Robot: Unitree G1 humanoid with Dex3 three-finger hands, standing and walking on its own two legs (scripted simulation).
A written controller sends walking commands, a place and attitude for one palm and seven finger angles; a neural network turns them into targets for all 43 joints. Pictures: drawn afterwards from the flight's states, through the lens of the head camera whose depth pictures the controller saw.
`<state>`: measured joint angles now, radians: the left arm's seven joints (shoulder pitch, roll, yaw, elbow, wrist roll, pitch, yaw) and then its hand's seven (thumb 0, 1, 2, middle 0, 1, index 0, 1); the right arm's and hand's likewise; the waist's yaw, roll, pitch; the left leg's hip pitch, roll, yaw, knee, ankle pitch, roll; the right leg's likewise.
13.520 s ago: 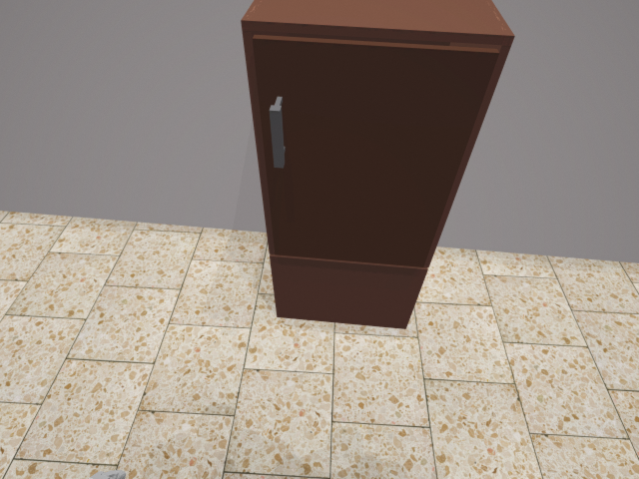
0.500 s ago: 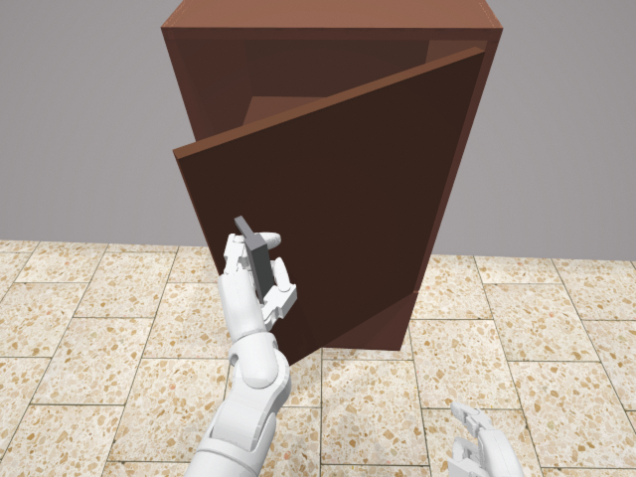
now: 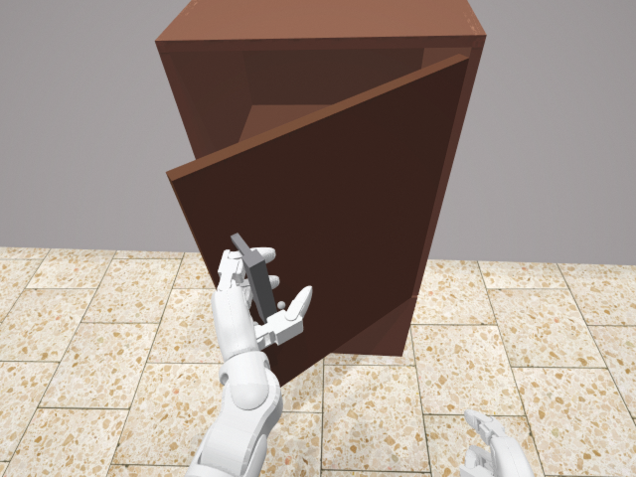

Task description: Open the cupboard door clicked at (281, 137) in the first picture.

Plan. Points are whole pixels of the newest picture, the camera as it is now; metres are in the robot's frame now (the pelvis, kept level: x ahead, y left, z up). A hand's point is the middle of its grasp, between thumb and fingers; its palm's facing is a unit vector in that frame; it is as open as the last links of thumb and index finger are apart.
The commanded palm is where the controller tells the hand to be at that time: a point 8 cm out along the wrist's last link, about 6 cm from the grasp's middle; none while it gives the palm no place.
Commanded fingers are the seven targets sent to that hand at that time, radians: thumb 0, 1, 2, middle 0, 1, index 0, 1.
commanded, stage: open thumb and fingers to let go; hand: left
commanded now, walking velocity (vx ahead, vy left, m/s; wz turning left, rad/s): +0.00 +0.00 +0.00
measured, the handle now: (254, 280) +0.35 +0.10 +0.07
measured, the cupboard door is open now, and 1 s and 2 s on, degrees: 39 44 41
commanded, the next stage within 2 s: slide the hand sideways off the handle in 0.48 s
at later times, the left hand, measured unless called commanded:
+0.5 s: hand (281, 306) +0.30 +0.06 +0.08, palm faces +0.29 -0.96 -0.04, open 15.0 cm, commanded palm +0.26 +0.09 +0.07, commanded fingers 0.00 -0.50 0.30 -0.15 -0.30 -0.15 -0.30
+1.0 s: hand (284, 346) +0.25 +0.05 +0.08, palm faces -0.13 -0.99 +0.01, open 16.2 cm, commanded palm +0.23 +0.12 +0.07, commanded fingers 0.00 -0.50 0.30 -0.15 -0.30 -0.15 -0.30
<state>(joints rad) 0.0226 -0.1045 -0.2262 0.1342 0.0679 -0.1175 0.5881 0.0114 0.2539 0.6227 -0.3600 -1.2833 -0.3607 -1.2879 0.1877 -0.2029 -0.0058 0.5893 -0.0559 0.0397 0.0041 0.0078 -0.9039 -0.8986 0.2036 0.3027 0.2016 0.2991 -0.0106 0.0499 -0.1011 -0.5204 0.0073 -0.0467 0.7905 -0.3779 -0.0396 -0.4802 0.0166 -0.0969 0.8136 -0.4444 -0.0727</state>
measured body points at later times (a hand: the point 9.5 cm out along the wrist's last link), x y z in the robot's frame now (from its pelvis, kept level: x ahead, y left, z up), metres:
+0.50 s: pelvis -0.01 +0.01 +0.00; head +0.00 -0.01 +0.44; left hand +0.28 +0.11 +0.08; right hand +0.17 -0.20 -0.10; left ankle +0.01 +0.15 -0.70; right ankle -0.02 -0.07 -0.70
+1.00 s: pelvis -0.02 +0.03 +0.00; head -0.01 +0.01 +0.45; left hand +0.25 +0.11 +0.08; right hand +0.14 -0.19 -0.09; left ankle +0.01 +0.15 -0.70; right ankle -0.02 -0.07 -0.70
